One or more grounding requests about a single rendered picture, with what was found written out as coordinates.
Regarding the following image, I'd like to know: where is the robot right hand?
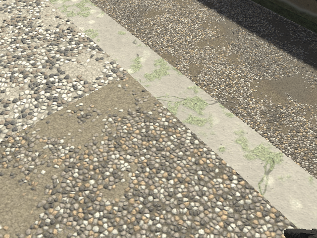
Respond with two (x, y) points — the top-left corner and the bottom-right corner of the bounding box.
(283, 228), (317, 238)

